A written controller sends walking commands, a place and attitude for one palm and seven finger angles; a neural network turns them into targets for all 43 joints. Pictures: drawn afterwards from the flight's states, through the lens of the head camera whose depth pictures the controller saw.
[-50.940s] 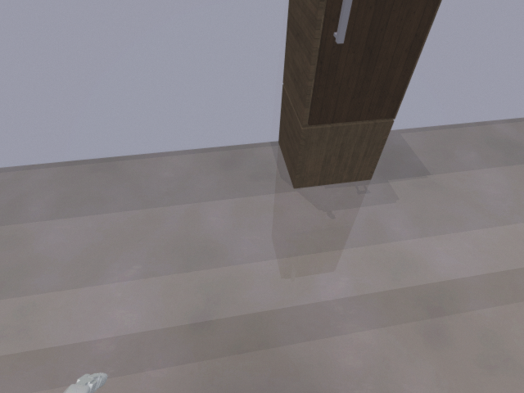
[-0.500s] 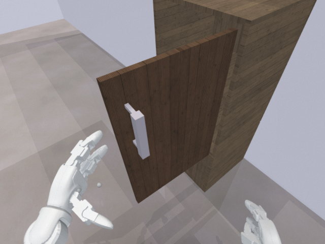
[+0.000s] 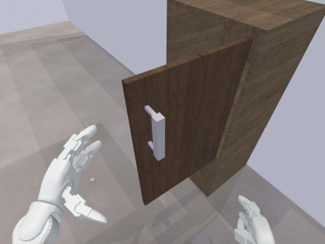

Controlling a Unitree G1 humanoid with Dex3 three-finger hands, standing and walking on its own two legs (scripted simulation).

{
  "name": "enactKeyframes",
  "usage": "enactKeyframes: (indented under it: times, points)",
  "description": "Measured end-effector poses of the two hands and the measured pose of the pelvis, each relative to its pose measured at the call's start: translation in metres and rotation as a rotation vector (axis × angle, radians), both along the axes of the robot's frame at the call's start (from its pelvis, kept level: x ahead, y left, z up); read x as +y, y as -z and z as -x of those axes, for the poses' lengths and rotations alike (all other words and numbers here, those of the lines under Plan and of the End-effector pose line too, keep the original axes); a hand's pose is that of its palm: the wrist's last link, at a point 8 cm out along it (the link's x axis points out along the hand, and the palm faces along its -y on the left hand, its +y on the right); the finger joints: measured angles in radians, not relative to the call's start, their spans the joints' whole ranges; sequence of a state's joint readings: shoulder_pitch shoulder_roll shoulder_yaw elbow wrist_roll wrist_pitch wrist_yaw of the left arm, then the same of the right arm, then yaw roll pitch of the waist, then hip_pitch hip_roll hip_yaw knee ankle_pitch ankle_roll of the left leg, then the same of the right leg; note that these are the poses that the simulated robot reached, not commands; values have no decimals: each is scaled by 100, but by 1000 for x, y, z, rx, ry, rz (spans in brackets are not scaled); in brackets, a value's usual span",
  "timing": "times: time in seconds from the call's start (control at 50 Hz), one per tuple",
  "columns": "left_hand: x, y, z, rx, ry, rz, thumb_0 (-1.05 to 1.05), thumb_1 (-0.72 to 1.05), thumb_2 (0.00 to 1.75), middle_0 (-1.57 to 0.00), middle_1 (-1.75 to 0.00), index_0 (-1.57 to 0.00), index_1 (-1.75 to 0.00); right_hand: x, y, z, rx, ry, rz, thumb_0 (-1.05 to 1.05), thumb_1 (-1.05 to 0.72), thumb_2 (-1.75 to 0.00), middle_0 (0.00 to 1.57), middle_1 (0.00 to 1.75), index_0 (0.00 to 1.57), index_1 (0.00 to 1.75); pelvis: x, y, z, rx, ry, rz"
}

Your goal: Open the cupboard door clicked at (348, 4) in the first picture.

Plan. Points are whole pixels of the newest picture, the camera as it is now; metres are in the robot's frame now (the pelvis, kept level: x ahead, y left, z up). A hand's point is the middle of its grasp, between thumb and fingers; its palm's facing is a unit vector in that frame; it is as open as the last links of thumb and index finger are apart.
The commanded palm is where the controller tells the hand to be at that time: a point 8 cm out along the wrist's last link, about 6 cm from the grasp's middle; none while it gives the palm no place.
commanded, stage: draw the hand back to the body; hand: left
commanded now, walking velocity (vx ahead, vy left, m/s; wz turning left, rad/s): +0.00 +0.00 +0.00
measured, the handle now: (154, 133) +0.35 +0.06 +0.11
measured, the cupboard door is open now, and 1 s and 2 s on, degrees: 87 87 87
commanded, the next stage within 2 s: step back with the hand held close in 1.12 s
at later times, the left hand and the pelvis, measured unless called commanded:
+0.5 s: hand (60, 162) +0.23 +0.23 +0.15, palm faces +0.35 -0.86 -0.36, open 12.0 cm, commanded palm +0.18 +0.28 +0.17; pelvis +0.02 +0.00 +0.02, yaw -1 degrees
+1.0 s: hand (54, 160) +0.22 +0.24 +0.16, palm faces +0.42 -0.82 -0.39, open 7.5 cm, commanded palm +0.17 +0.28 +0.18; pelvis +0.03 -0.01 +0.02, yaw -1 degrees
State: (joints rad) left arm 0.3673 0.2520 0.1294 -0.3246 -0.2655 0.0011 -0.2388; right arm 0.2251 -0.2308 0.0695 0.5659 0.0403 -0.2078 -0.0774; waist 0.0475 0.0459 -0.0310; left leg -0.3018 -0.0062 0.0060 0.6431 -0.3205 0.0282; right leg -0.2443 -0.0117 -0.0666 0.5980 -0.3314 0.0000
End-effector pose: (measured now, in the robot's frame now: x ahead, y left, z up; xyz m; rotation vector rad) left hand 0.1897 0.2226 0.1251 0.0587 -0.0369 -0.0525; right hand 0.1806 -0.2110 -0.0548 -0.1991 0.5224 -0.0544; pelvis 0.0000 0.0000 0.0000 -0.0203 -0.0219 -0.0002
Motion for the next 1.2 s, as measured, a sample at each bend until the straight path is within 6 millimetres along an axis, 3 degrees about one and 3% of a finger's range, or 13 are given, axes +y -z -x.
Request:
enactKeyframes:
  times: [0.06,0.18,0.38,0.6,0.84,1.02,1.2]
  points:
    - [8,-4,1,-2,-10,-7,-1,-46,32,-15,-30,-15,-30,4,-4,-5,-13,-8,4,2,-90,-90,20,30,21,30,2,-1,-1,-4,-2,1]
    - [26,-14,7,-21,-231,-163,-1,-34,37,-16,-30,-16,-30,9,-8,-9,13,-18,26,2,-90,-90,20,30,21,30,5,-7,-4,-21,8,0]
    - [42,-27,10,-36,-367,-280,0,-2,51,-17,-30,-17,-30,11,6,-6,135,-21,28,2,-90,-90,20,30,21,30,7,-14,-15,-32,14,-7]
    - [56,-45,-1,-68,-424,-354,0,36,67,-18,-30,-19,-30,-4,9,-13,172,21,16,2,-90,-90,20,30,21,30,1,-17,-28,-34,28,-11]
    - [64,-62,6,-101,-497,-400,1,75,84,-20,-30,-20,-30,-22,6,-25,158,37,21,2,-91,-90,20,30,21,30,-9,-18,-31,-36,27,-11]
    - [54,-50,9,-68,-486,-362,2,87,89,-20,-30,-21,-30,-26,6,-19,164,38,20,1,-91,-90,20,30,21,30,-15,-18,-25,-43,25,-12]
    - [52,-56,15,-97,-483,-372,2,89,90,-21,-30,-21,-30,-29,7,-9,163,46,16,2,-91,-90,20,30,21,30,-18,-18,-20,-55,27,-10]
